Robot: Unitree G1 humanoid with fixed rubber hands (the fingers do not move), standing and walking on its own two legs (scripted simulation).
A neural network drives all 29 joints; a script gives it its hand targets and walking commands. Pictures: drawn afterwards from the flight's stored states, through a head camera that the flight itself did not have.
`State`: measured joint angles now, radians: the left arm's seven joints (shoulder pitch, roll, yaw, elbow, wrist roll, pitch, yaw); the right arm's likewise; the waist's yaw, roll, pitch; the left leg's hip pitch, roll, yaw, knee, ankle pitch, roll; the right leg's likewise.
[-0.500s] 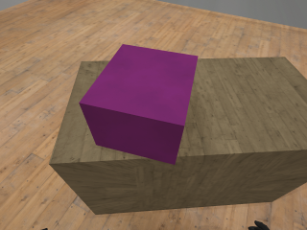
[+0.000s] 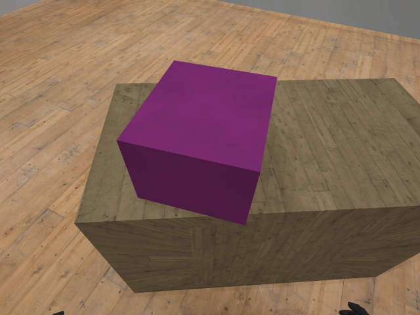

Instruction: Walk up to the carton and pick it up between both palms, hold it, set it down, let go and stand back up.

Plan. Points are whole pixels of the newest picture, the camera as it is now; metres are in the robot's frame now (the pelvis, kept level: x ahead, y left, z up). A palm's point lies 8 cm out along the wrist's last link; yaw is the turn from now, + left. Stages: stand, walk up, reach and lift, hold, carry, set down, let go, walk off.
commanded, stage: walk up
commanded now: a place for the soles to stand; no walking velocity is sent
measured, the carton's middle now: (207, 137) +0.52 +0.01 +0.02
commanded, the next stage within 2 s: reach and lift in 1.82 s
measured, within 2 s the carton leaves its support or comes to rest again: neither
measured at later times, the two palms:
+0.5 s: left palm out of the picture +0.09 +0.31 -0.10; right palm out of the picture +0.10 -0.31 -0.10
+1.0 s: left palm out of the picture +0.12 +0.30 -0.10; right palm out of the picture +0.11 -0.31 -0.10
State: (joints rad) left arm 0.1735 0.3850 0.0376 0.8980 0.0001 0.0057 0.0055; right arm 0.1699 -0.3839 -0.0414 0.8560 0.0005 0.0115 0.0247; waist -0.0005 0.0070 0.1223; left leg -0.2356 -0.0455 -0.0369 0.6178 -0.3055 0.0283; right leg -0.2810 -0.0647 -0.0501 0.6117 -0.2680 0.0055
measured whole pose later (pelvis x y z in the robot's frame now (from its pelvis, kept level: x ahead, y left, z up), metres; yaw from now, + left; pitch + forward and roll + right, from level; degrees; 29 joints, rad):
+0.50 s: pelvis +0.01 +0.00 +0.00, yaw +0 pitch -3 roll +0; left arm 0.17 0.38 0.04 0.89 0.00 0.01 0.02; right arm 0.18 -0.38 -0.05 0.86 0.00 0.01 0.01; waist 0.00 0.01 0.12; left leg -0.24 -0.05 -0.04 0.59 -0.29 0.03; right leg -0.30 -0.07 -0.05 0.65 -0.42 0.01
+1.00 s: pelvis +0.03 +0.00 +0.01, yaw +1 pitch -4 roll +0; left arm 0.17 0.36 0.04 0.89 0.00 0.00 -0.01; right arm 0.22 -0.38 -0.04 0.87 0.00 0.01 0.02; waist 0.00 0.00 0.09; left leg -0.15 -0.01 -0.04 0.55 -0.34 -0.01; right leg -0.23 -0.08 -0.06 0.57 -0.27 0.02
